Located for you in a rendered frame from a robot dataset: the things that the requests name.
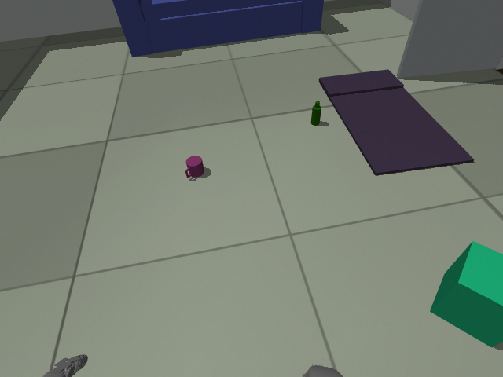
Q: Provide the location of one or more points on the left robot hand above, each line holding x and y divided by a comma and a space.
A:
68, 367

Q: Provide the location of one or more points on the sofa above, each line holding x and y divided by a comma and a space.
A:
154, 26

